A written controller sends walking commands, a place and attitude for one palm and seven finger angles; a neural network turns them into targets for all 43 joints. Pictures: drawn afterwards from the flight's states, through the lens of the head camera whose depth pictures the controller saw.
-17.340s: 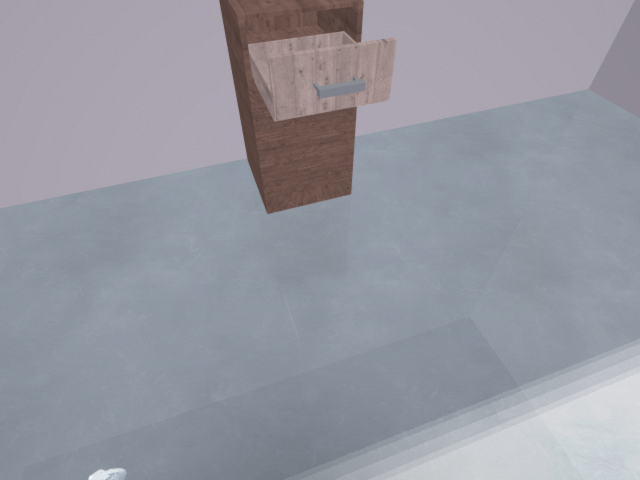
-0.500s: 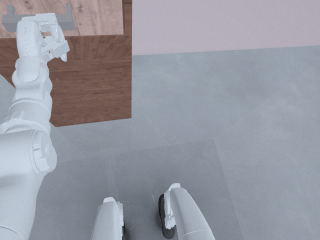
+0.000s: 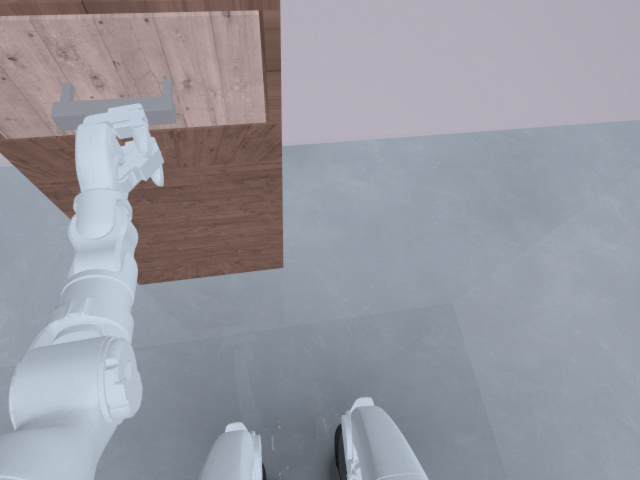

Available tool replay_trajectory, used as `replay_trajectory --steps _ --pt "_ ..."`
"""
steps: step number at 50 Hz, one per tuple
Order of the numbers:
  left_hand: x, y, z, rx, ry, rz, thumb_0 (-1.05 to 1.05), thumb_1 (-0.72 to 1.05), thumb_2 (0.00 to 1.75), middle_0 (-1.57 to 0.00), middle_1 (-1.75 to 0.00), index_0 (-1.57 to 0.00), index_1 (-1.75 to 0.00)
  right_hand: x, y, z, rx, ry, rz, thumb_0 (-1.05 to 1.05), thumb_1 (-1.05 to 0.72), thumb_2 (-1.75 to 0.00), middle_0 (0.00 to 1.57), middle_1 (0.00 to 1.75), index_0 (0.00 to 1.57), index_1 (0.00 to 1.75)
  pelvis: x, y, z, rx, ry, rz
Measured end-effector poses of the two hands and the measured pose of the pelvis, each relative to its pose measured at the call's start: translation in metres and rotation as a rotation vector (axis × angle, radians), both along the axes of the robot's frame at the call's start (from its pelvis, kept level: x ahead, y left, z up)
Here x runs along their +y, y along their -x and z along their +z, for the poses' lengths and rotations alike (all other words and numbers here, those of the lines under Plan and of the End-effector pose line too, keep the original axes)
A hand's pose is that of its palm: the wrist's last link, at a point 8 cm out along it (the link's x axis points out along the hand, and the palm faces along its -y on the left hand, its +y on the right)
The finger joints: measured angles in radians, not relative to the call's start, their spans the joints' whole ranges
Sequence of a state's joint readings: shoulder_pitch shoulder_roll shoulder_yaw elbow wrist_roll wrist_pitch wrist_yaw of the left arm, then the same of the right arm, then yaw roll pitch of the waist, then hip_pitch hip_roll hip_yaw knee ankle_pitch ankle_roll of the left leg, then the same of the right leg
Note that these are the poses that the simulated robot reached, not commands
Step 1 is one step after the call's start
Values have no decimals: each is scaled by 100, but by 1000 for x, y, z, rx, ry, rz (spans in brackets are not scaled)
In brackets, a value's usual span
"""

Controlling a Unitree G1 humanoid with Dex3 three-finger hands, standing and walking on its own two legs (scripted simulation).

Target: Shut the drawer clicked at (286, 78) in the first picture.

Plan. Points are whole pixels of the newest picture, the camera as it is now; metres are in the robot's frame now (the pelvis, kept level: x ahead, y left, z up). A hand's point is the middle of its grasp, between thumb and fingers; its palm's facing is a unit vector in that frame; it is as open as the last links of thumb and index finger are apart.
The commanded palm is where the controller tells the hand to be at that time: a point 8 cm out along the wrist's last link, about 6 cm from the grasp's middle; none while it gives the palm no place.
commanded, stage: draw the hand back to the body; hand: left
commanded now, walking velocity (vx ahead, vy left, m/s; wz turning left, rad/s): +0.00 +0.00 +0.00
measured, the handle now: (117, 100) +0.59 +0.22 +0.05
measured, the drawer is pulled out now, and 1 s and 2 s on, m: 0.00 0.00 0.00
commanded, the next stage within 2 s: step back with the hand held close in 1.34 s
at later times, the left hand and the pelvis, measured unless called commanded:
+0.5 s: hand (74, 232) +0.35 +0.19 +0.14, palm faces +0.08 -0.99 -0.07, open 3.3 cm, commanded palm +0.31 +0.24 +0.15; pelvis +0.03 -0.01 +0.06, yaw +2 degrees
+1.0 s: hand out of the picture +0.24 +0.23 +0.22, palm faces +0.36 -0.87 -0.33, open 3.2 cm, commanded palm +0.19 +0.27 +0.24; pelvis +0.03 -0.01 +0.09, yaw +2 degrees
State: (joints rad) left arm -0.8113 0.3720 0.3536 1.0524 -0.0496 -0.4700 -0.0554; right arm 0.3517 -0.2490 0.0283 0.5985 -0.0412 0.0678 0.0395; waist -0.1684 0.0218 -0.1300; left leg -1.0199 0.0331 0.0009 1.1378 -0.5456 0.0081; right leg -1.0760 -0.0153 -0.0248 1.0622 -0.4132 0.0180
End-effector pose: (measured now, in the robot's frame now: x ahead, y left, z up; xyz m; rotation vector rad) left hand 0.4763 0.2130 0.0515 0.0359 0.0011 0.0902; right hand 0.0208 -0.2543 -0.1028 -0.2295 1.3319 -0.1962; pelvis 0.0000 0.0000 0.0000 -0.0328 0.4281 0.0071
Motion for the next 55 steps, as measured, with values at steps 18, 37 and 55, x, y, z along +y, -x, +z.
replay_trajectory --steps 18,37,55 --pt "23 111 68 -48 -17 2 1 90 90 -140 -160 -140 -160 6 -117 52 -328 -46 61 0 -91 -90 20 30 20 30 -4 -32 48 -177 -8 16" --pt "44 219 138 20 -244 191 1 90 90 -140 -160 -140 -160 33 -195 112 -633 -62 183 1 -90 -90 20 30 20 30 -7 -31 81 -419 -34 27" --pt "63 296 199 -101 -384 308 1 90 90 -140 -160 -140 -160 40 -188 115 -664 -89 215 1 -90 -90 21 30 20 30 -6 -34 90 -495 -29 22"
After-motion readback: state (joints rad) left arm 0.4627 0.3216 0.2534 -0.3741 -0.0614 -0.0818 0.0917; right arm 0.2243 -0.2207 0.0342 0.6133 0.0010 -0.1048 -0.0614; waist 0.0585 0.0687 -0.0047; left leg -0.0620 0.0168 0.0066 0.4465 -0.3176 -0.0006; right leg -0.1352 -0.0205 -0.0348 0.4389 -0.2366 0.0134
